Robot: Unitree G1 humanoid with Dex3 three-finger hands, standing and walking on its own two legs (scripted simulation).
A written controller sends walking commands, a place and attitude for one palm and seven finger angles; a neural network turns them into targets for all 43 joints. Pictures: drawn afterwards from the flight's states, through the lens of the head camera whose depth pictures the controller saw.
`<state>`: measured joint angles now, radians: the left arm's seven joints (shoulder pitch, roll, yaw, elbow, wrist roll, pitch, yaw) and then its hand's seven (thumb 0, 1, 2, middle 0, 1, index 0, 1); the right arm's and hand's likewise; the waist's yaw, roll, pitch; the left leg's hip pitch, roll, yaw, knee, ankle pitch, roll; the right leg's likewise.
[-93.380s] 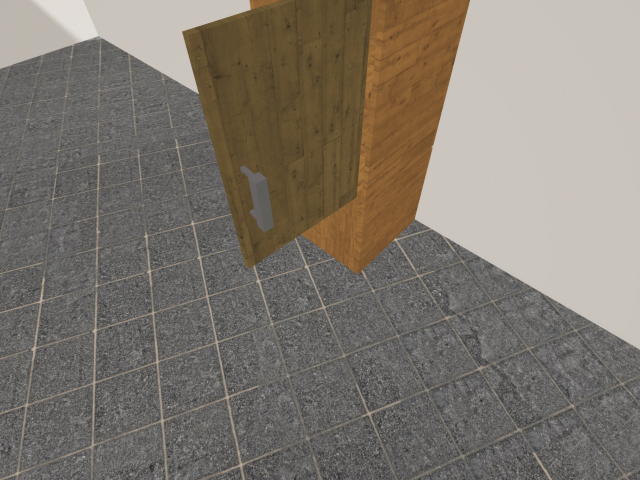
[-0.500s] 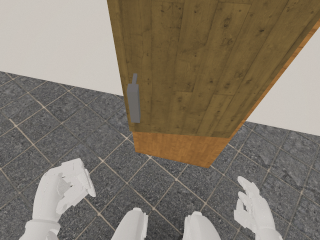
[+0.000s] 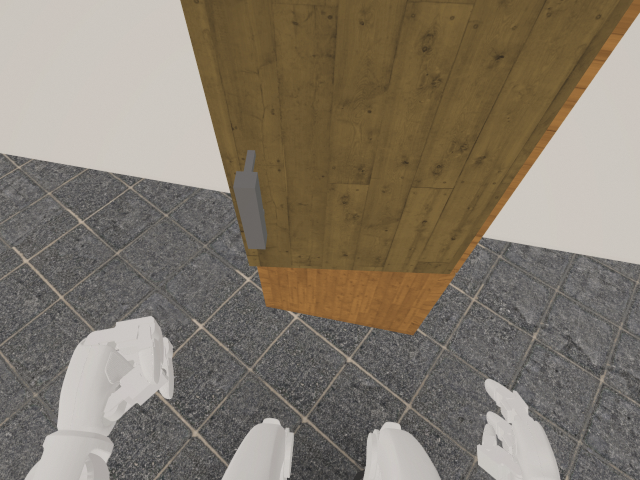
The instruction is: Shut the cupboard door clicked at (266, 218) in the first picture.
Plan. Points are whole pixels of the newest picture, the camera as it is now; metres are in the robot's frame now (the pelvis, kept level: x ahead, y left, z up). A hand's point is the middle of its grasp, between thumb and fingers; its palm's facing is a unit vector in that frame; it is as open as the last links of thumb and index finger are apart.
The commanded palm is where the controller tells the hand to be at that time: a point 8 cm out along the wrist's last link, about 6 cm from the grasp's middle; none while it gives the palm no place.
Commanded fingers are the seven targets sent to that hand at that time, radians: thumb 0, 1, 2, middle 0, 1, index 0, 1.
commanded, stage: raise the hand and make a fist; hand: left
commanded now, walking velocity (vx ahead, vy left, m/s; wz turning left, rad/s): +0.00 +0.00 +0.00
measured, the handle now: (254, 201) +0.47 +0.13 +0.02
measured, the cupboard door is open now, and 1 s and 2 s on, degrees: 9 9 9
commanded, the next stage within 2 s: bring the fist close to the handle in 0.18 s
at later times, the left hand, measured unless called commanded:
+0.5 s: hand (187, 362) +0.24 +0.17 +0.04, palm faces -0.01 -1.00 -0.02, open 3.1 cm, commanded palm +0.23 +0.21 +0.04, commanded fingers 0.00 0.90 0.90 -1.30 -1.50 -1.30 -1.50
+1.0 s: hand (240, 297) +0.32 +0.13 +0.02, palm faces -0.02 -1.00 +0.00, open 3.1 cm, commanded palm +0.31 +0.17 +0.03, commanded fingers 0.00 0.90 0.90 -1.30 -1.50 -1.30 -1.50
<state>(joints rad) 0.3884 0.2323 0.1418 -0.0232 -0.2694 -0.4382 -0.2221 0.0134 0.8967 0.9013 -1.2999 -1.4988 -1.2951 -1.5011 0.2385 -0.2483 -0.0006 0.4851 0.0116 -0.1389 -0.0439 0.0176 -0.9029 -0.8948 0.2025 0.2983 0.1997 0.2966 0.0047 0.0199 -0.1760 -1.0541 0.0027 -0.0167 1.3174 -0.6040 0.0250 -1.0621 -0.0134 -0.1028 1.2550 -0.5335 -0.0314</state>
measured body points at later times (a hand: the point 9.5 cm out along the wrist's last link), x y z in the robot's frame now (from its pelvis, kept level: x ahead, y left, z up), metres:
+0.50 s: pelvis -0.01 +0.00 -0.01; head +0.08 +0.01 +0.43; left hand +0.23 +0.22 +0.04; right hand +0.19 -0.23 -0.08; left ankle +0.01 +0.10 -0.62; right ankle +0.04 -0.11 -0.62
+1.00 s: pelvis -0.01 +0.00 +0.00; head +0.10 +0.01 +0.43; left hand +0.32 +0.18 +0.03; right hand +0.15 -0.24 -0.10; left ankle +0.01 +0.10 -0.62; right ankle +0.04 -0.11 -0.62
